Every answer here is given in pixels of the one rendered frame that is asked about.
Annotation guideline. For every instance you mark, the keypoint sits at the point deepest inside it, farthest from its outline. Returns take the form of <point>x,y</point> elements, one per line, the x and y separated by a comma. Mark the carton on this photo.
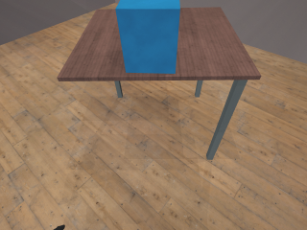
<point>148,32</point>

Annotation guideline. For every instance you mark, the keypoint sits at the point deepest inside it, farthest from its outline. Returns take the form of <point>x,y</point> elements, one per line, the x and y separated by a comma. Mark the table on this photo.
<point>208,49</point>

